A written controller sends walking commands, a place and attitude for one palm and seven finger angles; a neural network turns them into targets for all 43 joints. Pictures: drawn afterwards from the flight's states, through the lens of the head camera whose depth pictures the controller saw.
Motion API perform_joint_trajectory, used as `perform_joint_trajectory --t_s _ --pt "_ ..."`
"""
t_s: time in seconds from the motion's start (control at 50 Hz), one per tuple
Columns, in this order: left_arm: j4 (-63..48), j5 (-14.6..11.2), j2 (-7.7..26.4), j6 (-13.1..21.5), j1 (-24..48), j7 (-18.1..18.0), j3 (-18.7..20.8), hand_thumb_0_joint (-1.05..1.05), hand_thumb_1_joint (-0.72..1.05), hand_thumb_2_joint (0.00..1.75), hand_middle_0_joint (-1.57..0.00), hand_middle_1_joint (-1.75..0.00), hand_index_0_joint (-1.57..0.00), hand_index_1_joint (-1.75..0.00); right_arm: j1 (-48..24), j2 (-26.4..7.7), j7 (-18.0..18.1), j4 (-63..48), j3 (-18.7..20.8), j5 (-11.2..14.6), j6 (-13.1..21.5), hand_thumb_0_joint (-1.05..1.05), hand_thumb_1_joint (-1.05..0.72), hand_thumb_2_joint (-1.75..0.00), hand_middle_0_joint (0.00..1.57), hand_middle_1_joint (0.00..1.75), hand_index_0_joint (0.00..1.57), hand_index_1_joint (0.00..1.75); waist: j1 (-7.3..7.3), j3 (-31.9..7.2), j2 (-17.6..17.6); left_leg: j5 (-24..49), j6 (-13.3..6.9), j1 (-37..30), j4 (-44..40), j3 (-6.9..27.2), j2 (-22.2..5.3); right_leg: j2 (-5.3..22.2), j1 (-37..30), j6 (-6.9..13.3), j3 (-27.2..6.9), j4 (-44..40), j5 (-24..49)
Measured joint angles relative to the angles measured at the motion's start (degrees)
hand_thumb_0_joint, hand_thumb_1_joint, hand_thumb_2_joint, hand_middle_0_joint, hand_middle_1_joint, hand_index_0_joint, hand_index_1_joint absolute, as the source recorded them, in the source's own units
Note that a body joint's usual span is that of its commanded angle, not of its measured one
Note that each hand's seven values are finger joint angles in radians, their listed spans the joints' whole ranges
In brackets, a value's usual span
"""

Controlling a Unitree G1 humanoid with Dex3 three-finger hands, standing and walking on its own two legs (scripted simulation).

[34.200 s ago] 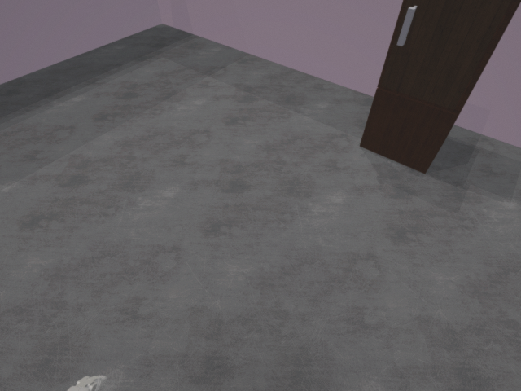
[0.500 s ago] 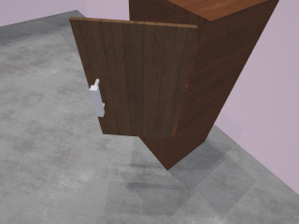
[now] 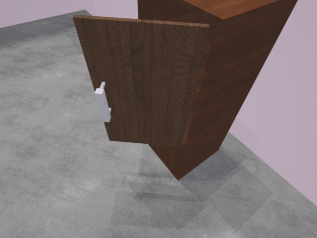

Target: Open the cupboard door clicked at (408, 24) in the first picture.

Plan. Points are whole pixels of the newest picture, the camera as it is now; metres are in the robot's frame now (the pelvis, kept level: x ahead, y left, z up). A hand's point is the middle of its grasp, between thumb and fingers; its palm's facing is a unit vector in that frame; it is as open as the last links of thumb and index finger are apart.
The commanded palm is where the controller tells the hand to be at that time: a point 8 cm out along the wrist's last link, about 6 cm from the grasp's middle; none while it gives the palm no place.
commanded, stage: look again from close up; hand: left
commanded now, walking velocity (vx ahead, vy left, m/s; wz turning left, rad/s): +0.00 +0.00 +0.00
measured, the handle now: (105, 102) +0.56 +0.23 -0.04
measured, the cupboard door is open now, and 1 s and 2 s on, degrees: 49 49 49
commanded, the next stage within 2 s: shuffle to correct the standing spot in 0.44 s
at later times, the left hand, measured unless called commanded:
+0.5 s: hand out of the picture +0.00 +0.23 -0.16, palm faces +0.00 -0.96 -0.29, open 7.4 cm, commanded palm none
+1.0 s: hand out of the picture -0.05 +0.19 -0.18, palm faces +0.00 -0.99 -0.11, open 7.4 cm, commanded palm none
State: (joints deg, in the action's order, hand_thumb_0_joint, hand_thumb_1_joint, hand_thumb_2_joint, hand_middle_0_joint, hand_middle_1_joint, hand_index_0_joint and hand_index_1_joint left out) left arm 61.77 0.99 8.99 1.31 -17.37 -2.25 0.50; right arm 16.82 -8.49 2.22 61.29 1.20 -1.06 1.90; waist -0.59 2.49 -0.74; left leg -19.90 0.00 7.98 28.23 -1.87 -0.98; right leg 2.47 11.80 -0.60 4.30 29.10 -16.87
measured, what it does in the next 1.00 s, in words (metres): shifts its weight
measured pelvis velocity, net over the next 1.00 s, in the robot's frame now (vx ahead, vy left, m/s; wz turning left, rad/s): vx -0.03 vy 0.05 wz -0.05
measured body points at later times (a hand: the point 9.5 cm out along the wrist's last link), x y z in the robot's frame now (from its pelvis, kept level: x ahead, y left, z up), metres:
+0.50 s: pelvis -0.06 +0.01 +0.00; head -0.08 +0.01 +0.45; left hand +0.00 +0.28 -0.13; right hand +0.00 -0.26 -0.13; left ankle -0.06 +0.12 -0.74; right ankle -0.02 -0.12 -0.74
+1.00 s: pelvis -0.03 +0.05 +0.00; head -0.02 +0.06 +0.45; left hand -0.05 +0.25 -0.16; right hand -0.11 -0.16 -0.15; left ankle -0.06 +0.12 -0.74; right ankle -0.01 -0.09 -0.72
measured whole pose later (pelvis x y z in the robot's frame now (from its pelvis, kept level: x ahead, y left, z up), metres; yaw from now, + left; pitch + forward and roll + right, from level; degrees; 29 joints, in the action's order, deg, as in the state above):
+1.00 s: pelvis -0.03 +0.05 +0.00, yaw -3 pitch -2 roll -1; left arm 61.6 1.4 6.0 -0.5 -21.9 -0.7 1.6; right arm 25.6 -6.3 1.1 64.1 0.4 -1.3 1.8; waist -1.2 2.1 -0.3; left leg -18.5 -4.3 7.0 27.6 -5.5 0.7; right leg 3.1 16.9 1.2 5.5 38.2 -22.8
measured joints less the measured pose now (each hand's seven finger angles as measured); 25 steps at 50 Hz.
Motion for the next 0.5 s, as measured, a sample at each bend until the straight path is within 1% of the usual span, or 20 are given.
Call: perform_joint_trajectory --t_s 0.1,0.24,0.38,0.5 --pt "-2.99 0.12 2.22 -0.36 0.11 -0.13 0.88 0.01 0.91 0.90 -0.20 -0.30 -0.20 -0.30 -2.03 -3.30 0.00 -2.79 1.30 0.09 -0.98 0.00 -0.91 -0.90 0.20 0.30 0.20 0.30 -0.06 -0.94 0.66 -1.47 -0.09 1.33 3.94 -0.08 -0.18 -0.02 1.03 0.02 -0.20 3.02 -0.78" --pt "-4.04 -0.01 5.38 -1.03 3.31 0.54 0.69 0.00 0.91 0.90 -0.20 -0.30 -0.20 -0.30 -5.65 -6.34 -1.08 -4.38 0.90 -0.22 -1.29 0.00 -0.91 -0.90 0.20 0.30 0.20 0.30 0.42 -1.96 0.75 0.91 -0.51 0.50 2.50 -0.79 -0.08 -0.08 0.15 -0.26 -0.90 0.94 2.15" --pt "-4.21 -0.01 7.09 -0.97 5.28 1.25 0.19 0.00 0.91 0.90 -0.20 -0.30 -0.20 -0.30 -6.17 -7.16 -2.18 -4.43 -0.13 -0.44 -1.30 0.00 -0.91 -0.90 0.20 0.30 0.20 0.30 0.62 -2.78 0.47 4.48 -0.79 0.54 -0.93 -0.96 0.54 0.35 0.04 -0.46 -1.03 -2.71 5.80" --pt "-3.31 0.06 7.02 -1.14 4.58 1.37 -0.11 0.00 0.91 0.90 -0.20 -0.30 -0.20 -0.30 -4.34 -6.78 -2.60 -2.84 -0.55 -0.45 -1.62 0.00 -0.91 -0.90 0.20 0.30 0.20 0.30 0.53 -2.58 0.28 6.23 -1.02 1.05 -2.50 -1.05 1.01 0.73 0.52 -0.66 -1.12 -4.27 7.52"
